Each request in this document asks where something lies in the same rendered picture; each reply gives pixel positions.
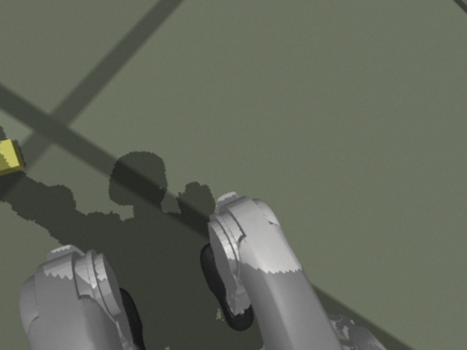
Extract small box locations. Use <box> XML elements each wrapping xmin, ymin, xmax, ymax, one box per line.
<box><xmin>0</xmin><ymin>139</ymin><xmax>26</xmax><ymax>176</ymax></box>

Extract right robot foot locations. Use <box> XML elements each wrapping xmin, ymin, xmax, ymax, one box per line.
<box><xmin>200</xmin><ymin>243</ymin><xmax>254</xmax><ymax>331</ymax></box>

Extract right robot hand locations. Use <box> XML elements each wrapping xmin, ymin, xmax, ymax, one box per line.
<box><xmin>327</xmin><ymin>314</ymin><xmax>387</xmax><ymax>350</ymax></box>

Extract left robot foot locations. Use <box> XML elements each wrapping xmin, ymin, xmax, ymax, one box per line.
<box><xmin>119</xmin><ymin>288</ymin><xmax>146</xmax><ymax>350</ymax></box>

